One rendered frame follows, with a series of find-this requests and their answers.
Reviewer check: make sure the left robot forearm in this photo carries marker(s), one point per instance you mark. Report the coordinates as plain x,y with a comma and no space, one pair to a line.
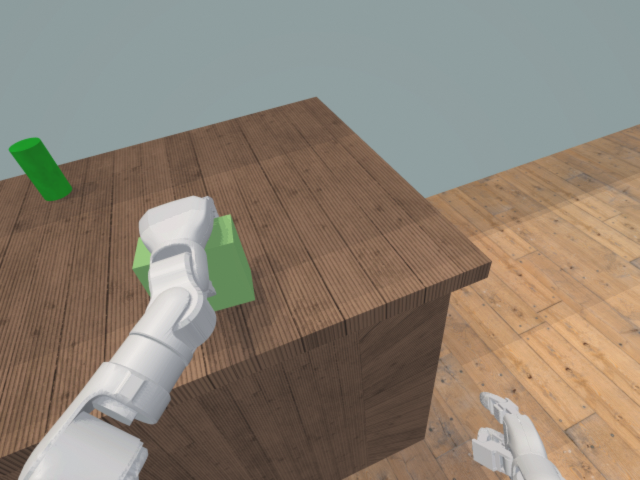
136,382

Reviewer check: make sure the robot left upper arm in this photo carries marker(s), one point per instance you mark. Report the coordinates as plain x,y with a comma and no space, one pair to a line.
92,449

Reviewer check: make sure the robot right hand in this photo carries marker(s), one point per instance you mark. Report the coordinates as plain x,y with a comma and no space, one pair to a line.
495,450

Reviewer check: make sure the table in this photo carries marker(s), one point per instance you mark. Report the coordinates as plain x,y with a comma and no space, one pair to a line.
329,370

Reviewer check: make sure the robot left hand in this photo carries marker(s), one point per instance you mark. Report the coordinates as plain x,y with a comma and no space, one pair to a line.
188,218

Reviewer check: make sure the right robot forearm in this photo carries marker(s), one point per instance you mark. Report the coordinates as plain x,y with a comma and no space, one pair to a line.
534,467

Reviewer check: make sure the sponge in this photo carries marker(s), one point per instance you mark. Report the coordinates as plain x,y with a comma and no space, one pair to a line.
228,267

